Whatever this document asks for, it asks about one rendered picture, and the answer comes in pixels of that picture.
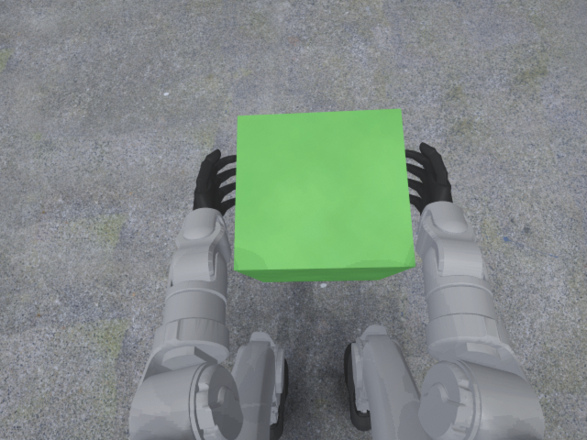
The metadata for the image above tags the left robot hand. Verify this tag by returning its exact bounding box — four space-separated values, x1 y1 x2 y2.
193 149 237 216

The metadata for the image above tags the left robot upper arm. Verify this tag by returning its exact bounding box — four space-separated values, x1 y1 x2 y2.
129 362 243 440

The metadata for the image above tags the robot left forearm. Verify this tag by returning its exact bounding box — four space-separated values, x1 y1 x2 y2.
129 208 232 439

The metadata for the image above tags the right robot hand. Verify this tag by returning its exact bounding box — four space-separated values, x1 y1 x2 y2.
405 142 453 216

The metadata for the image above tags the right robot shin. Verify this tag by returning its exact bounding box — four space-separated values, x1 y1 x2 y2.
355 325 404 411

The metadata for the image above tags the carton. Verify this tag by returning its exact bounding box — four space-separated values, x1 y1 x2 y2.
234 109 415 282

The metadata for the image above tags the robot right forearm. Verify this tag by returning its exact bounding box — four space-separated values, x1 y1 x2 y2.
415 201 545 438

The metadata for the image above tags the right robot upper arm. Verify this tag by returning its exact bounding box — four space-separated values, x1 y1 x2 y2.
418 358 544 440

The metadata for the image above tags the left robot foot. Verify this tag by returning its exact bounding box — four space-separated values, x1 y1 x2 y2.
270 358 289 440

